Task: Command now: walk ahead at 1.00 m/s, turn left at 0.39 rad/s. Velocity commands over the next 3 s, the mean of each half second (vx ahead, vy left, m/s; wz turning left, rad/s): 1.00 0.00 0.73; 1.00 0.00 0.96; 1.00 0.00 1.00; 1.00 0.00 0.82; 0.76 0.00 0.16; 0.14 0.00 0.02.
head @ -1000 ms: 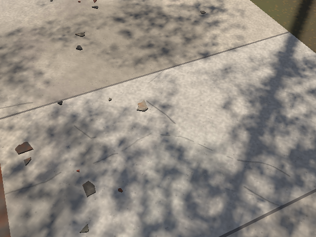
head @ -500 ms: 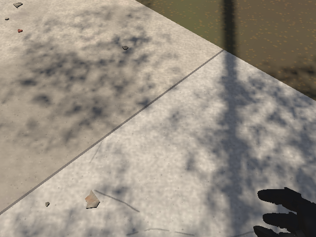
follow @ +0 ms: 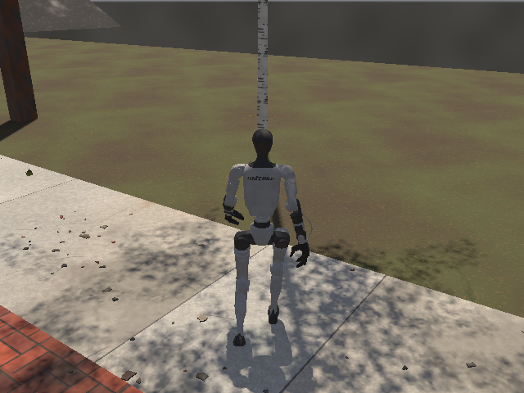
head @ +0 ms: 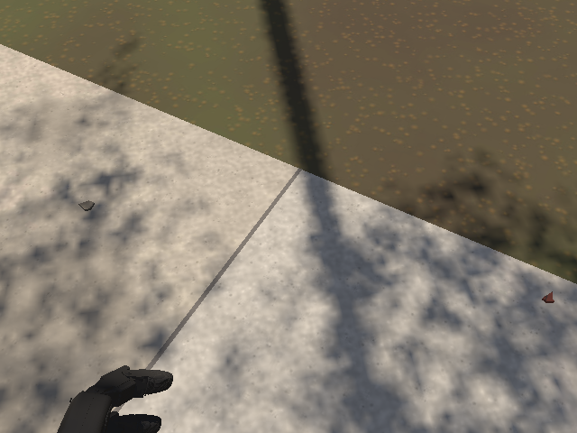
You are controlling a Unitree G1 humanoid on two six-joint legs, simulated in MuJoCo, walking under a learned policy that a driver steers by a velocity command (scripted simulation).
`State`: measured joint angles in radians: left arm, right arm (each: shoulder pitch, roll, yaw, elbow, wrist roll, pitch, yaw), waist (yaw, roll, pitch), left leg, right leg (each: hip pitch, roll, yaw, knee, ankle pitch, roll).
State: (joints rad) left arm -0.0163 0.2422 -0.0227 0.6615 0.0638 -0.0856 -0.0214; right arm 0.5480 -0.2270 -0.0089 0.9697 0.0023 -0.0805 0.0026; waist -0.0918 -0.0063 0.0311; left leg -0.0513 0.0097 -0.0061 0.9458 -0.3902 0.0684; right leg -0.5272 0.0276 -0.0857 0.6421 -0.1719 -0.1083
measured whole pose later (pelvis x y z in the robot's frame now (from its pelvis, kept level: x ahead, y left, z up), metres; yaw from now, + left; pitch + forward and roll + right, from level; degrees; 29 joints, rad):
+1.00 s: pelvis +0.88 +0.22 +0.02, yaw +52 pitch +1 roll -2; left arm 0.32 0.32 0.05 0.76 0.04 -0.08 0.01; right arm 0.19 -0.39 -0.08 0.69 -0.03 -0.01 0.05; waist 0.02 0.06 0.01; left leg -0.58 0.00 -0.01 1.30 -0.27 0.10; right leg -0.21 -0.03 -0.11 0.45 -0.26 0.02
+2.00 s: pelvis +1.19 +1.03 +0.02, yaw +104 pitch +2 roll -3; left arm 0.54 0.32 0.05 0.90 0.03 -0.09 -0.02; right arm -0.02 -0.33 -0.01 0.58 -0.04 -0.02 0.09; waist 0.09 0.04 0.00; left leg -0.76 0.02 -0.03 0.89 -0.08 0.11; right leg 0.10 -0.01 -0.18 0.20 -0.33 0.02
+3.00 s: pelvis +1.00 +1.57 +0.03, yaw +109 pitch -1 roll +0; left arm 0.25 0.23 0.00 0.93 0.01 0.01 0.00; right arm 0.23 -0.19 0.01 1.01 -0.01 0.01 -0.03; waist 0.03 -0.03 0.00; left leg -0.23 -0.02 -0.04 0.47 -0.23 0.00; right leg -0.29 0.03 -0.04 0.42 -0.11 -0.04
